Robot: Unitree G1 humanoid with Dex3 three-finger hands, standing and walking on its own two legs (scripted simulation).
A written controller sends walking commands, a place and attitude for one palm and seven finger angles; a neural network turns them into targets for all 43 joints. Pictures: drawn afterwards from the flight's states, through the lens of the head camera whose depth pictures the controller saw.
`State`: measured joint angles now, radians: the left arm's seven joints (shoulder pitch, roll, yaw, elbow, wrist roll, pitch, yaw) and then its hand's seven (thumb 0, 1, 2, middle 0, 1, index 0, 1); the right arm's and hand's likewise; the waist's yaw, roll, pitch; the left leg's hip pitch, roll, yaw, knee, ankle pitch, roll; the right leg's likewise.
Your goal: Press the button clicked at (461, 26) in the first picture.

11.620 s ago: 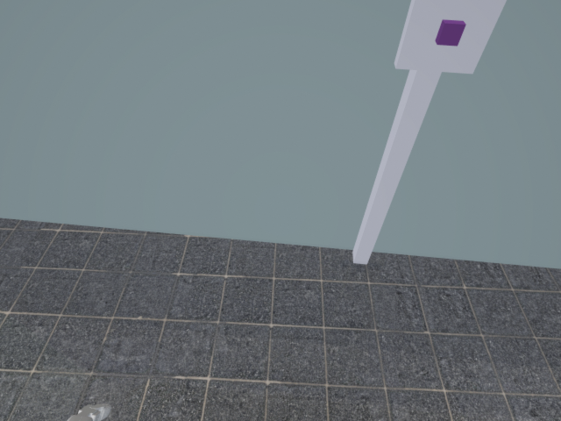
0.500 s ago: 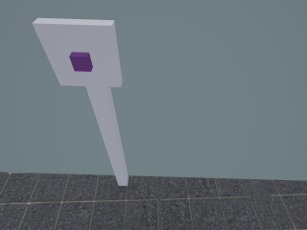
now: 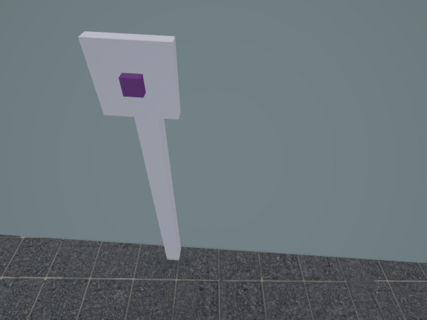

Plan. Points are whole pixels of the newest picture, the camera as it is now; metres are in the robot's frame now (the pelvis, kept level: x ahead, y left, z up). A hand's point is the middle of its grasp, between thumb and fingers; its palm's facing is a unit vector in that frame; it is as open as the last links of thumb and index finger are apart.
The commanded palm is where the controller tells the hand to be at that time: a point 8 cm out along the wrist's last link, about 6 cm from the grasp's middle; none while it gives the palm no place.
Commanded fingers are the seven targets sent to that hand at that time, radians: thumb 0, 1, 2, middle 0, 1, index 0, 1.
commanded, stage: come to a stop and stand still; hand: left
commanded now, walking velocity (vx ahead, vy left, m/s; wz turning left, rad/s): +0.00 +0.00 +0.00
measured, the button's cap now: (133, 84) +0.52 +0.21 +0.19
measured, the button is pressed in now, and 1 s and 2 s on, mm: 0 0 0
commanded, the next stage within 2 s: look again from close up in 0.36 s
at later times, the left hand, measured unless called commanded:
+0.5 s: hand out of the picture -0.05 +0.18 -0.17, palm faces +0.02 -0.98 -0.22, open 7.4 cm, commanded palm none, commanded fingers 0.00 0.90 0.90 -0.20 -0.30 -0.20 -0.30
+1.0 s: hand out of the picture -0.03 +0.17 -0.18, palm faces +0.05 -0.98 -0.18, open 7.4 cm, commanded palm none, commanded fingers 0.00 0.90 0.90 -0.20 -0.30 -0.20 -0.30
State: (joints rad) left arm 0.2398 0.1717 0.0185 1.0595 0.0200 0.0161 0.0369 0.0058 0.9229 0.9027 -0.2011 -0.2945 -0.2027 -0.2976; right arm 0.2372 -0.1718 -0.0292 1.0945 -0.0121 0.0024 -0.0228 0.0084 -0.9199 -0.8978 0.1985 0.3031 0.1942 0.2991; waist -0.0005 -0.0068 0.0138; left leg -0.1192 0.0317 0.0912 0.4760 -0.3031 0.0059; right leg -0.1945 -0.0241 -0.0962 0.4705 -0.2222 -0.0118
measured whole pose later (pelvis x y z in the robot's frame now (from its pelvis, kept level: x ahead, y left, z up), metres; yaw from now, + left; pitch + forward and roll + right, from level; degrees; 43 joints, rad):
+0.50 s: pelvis -0.02 +0.00 +0.00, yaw +0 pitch -2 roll +0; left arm 0.35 0.16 -0.01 1.13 0.02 -0.02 0.05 0.01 0.90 0.90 -0.20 -0.29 -0.20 -0.30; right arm 0.32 -0.18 0.00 1.13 -0.01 0.00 -0.01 0.01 -0.91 -0.90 0.20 0.30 0.20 0.30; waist 0.00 0.01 0.03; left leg -0.16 0.03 0.10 0.44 -0.24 0.01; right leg -0.23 -0.02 -0.09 0.41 -0.15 -0.02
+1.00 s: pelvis -0.02 +0.01 +0.00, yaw +1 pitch -2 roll +0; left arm 0.32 0.14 -0.01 1.08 0.02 -0.01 0.04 0.01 0.91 0.90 -0.20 -0.29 -0.20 -0.30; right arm 0.33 -0.14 0.02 1.08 -0.02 -0.01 -0.01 0.01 -0.92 -0.90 0.20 0.30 0.20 0.30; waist 0.00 -0.01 0.00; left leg -0.18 0.00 0.08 0.47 -0.26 0.02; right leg -0.25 -0.06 -0.10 0.47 -0.18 0.00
